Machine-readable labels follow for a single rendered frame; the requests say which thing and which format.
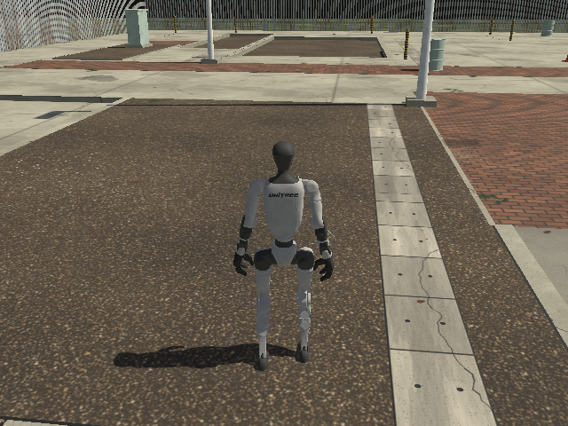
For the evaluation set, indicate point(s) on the robot left forearm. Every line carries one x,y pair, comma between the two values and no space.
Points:
243,240

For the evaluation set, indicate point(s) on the robot left hand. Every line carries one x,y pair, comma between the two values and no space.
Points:
237,262

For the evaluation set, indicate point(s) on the left robot thigh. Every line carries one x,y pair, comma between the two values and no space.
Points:
263,267

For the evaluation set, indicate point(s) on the robot right hand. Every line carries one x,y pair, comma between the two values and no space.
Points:
329,267

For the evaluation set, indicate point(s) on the humanoid robot torso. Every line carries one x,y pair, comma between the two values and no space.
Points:
283,208

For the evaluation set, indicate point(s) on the right robot upper arm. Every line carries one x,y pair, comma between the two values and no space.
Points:
312,188

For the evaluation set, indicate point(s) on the robot right forearm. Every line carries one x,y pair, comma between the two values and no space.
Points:
323,241

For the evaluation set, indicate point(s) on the left robot upper arm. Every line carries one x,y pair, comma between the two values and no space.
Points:
256,187

